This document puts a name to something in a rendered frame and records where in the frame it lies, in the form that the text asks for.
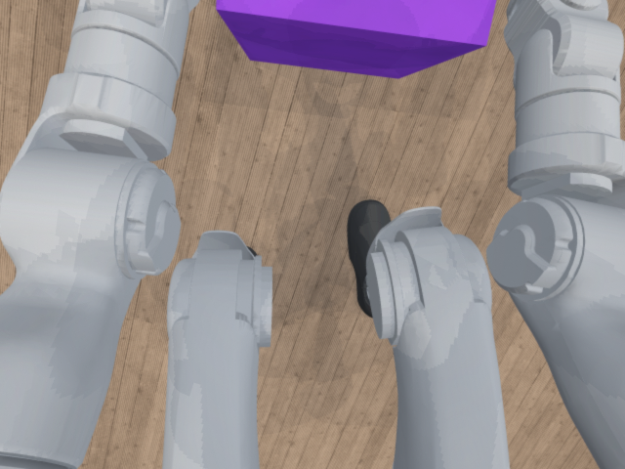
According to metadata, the carton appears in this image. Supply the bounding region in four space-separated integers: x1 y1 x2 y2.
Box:
216 0 496 79

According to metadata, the robot left forearm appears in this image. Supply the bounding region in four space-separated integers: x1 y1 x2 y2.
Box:
0 0 200 250

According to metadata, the robot right forearm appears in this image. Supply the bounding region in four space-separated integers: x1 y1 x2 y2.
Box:
504 0 625 209

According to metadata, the right robot upper arm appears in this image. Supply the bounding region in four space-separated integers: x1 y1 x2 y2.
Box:
486 194 625 469

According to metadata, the left robot upper arm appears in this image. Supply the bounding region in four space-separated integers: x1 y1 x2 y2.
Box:
0 147 181 469

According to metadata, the left robot shin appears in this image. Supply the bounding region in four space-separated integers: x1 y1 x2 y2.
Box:
167 231 255 338

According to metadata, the right robot thigh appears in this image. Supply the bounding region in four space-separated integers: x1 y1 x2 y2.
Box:
367 226 510 469

